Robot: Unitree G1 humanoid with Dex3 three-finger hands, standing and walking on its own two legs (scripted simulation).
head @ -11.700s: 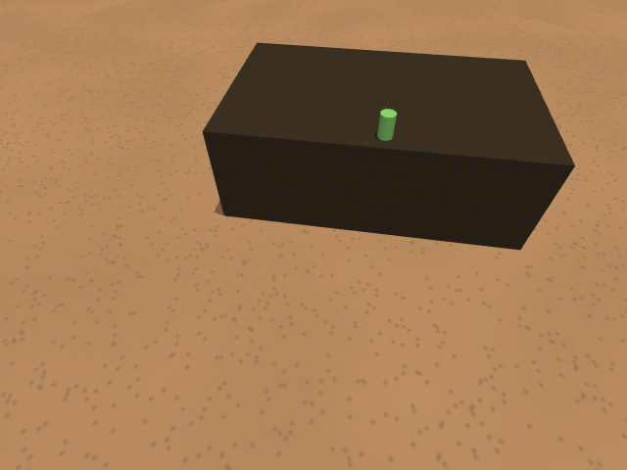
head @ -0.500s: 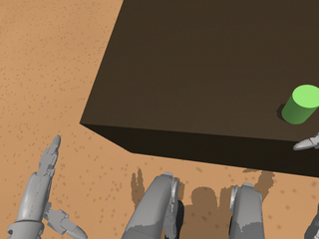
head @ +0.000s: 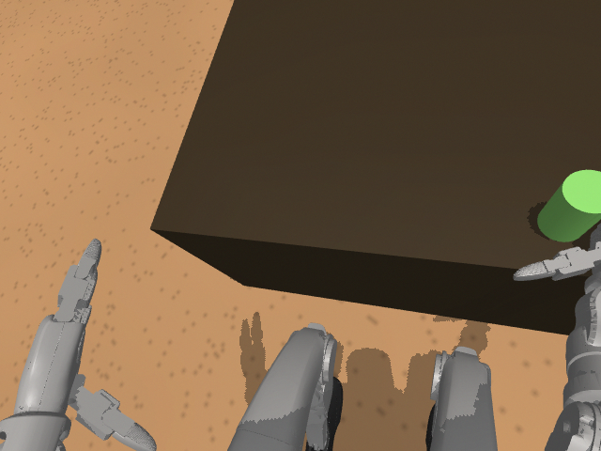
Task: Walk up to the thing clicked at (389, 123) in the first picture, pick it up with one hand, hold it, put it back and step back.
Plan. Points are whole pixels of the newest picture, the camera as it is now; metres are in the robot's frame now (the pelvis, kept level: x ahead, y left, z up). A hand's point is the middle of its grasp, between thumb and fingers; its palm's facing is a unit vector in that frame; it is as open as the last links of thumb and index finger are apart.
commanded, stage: rest palm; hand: right
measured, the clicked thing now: (574, 208) +0.46 -0.24 -0.07
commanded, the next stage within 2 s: close in 0.02 s
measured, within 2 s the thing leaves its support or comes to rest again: leaves its support in 1.38 s
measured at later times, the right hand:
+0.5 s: hand (570, 204) +0.46 -0.23 -0.06, palm faces +0.22 +0.98 +0.01, open 16.6 cm
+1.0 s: hand (573, 198) +0.46 -0.23 -0.05, palm faces +0.23 +0.97 -0.01, open 8.9 cm
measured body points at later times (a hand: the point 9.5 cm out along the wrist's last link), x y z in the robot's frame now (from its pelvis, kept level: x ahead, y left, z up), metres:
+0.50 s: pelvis -0.01 -0.01 -0.01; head +0.16 -0.09 +0.40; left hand +0.17 +0.26 +0.11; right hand +0.44 -0.28 -0.05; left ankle +0.06 +0.13 -0.53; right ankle +0.06 -0.13 -0.53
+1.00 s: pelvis -0.01 +0.00 +0.00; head +0.16 -0.08 +0.40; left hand +0.18 +0.26 +0.12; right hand +0.44 -0.29 -0.05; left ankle +0.06 +0.13 -0.53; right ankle +0.06 -0.13 -0.53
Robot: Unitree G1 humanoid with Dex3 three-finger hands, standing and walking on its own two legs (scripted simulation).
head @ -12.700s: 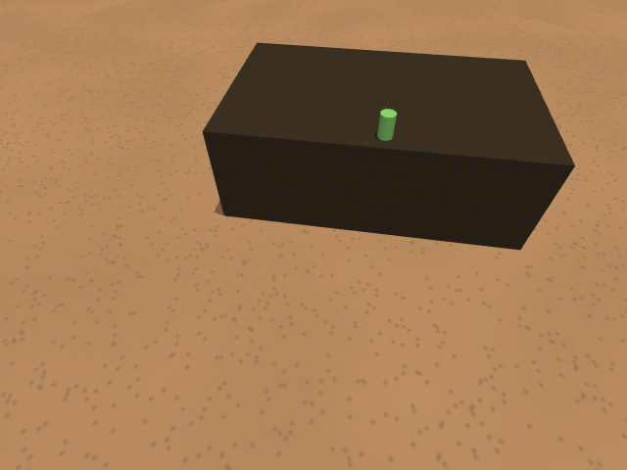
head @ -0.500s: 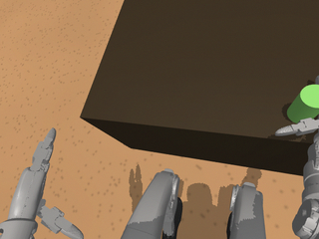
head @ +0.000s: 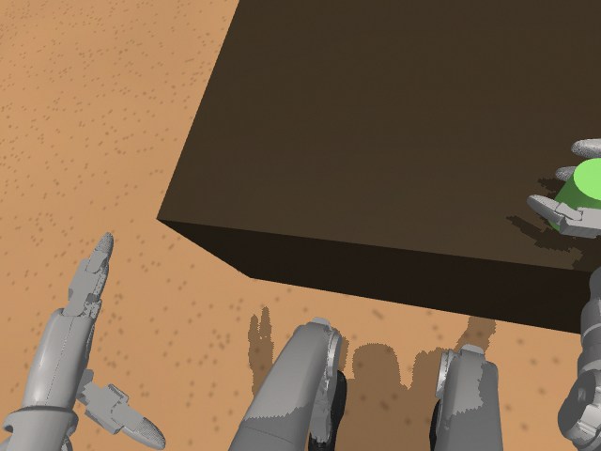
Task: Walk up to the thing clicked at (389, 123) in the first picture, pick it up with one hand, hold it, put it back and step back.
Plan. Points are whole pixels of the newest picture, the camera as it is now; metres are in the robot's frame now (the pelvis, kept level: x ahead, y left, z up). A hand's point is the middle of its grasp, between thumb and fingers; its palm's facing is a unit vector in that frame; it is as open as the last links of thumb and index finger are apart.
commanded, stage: close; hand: right
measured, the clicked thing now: (585, 199) +0.47 -0.24 -0.06
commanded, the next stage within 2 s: settle in 0.02 s
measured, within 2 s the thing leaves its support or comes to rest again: leaves its support in 0.38 s
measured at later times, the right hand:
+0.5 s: hand (584, 189) +0.46 -0.22 -0.02, palm faces +0.21 +0.98 -0.01, open 7.8 cm
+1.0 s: hand out of the picture +0.48 -0.22 +0.02, palm faces +0.21 +0.98 +0.00, open 7.8 cm
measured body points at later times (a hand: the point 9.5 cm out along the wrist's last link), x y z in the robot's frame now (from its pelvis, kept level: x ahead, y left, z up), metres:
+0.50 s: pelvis +0.01 +0.00 +0.02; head +0.16 -0.08 +0.43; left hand +0.18 +0.26 +0.13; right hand +0.44 -0.27 -0.02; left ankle +0.07 +0.14 -0.53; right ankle +0.06 -0.13 -0.53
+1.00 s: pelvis +0.02 +0.00 +0.05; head +0.17 -0.07 +0.47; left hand +0.19 +0.26 +0.12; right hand +0.46 -0.27 +0.02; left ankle +0.07 +0.14 -0.53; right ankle +0.06 -0.13 -0.53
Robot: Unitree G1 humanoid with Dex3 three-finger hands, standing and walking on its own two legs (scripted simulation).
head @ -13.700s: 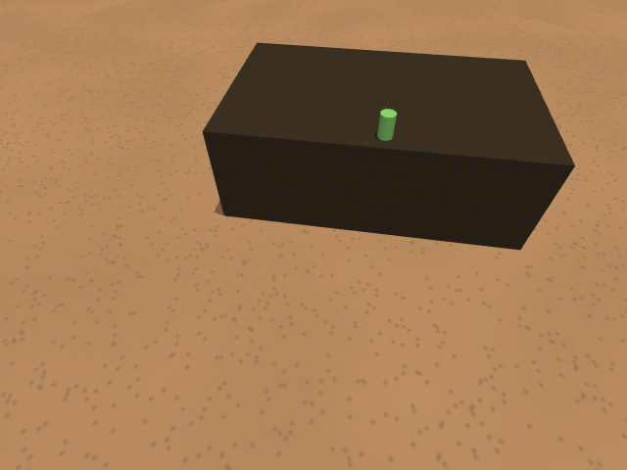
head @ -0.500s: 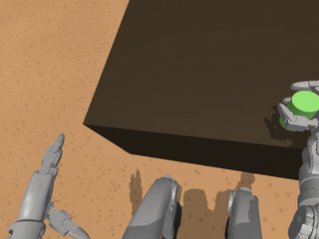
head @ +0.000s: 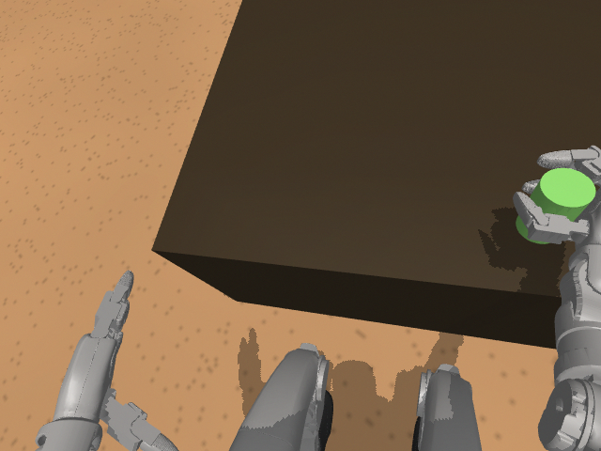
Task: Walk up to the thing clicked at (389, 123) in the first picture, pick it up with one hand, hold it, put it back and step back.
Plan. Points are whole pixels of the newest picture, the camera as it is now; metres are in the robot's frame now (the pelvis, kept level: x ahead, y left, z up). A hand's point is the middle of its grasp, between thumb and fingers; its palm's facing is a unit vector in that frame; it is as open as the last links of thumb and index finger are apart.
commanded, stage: settle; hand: right
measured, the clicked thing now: (551, 208) +0.46 -0.22 -0.05
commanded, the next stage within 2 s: lift in 0.08 s
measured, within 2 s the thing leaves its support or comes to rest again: neither
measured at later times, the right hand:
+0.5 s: hand (563, 198) +0.44 -0.21 +0.01, palm faces +0.21 +0.98 -0.01, open 7.8 cm
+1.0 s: hand (590, 201) +0.39 -0.20 +0.10, palm faces +0.21 +0.98 -0.02, open 7.8 cm
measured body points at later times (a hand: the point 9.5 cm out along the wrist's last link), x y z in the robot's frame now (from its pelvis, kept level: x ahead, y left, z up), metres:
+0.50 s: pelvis +0.01 +0.00 +0.03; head +0.14 -0.06 +0.46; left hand +0.17 +0.26 +0.08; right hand +0.42 -0.27 +0.01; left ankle +0.04 +0.14 -0.58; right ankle +0.04 -0.13 -0.58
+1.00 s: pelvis +0.02 +0.00 +0.08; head +0.10 -0.03 +0.52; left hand +0.19 +0.26 +0.07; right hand +0.37 -0.25 +0.10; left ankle +0.04 +0.14 -0.58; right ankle +0.04 -0.13 -0.58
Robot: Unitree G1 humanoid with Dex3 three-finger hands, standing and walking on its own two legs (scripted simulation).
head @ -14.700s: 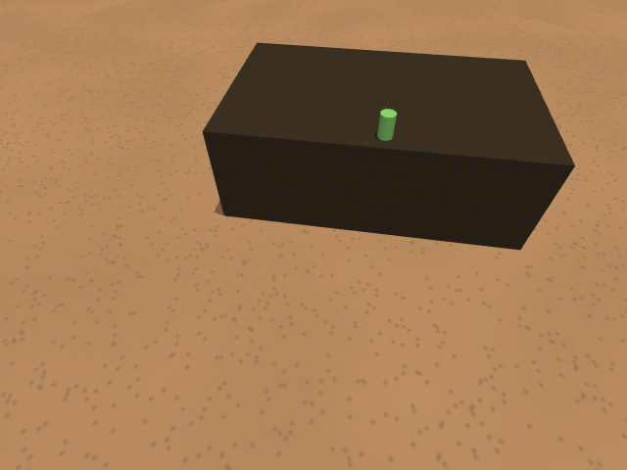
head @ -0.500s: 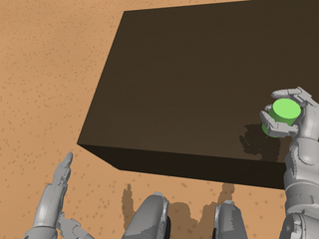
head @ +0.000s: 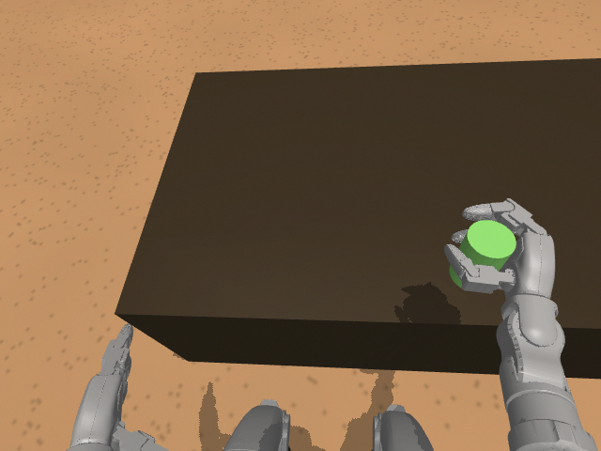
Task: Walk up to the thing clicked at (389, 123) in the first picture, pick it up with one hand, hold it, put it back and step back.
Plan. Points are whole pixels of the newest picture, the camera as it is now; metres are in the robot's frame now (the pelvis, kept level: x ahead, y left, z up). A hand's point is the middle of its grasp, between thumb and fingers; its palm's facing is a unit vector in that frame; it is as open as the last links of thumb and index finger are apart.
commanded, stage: lift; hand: right
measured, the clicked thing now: (479, 257) +0.38 -0.19 +0.00
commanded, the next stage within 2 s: hold in 0.62 s
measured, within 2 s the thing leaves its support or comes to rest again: neither
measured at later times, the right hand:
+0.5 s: hand (483, 253) +0.35 -0.17 +0.06, palm faces +0.18 +0.98 -0.01, open 7.8 cm
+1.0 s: hand (488, 254) +0.33 -0.17 +0.09, palm faces +0.17 +0.99 -0.02, open 7.8 cm
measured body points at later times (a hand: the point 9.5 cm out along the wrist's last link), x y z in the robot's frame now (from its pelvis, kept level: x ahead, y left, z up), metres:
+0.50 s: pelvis +0.01 +0.00 +0.02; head +0.06 -0.01 +0.47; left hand +0.16 +0.27 +0.00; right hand +0.33 -0.23 +0.06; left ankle +0.02 +0.14 -0.65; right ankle +0.02 -0.12 -0.65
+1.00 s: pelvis +0.01 +0.00 +0.04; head +0.05 +0.00 +0.48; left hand +0.16 +0.28 +0.00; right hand +0.32 -0.22 +0.09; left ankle +0.02 +0.14 -0.65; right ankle +0.02 -0.13 -0.65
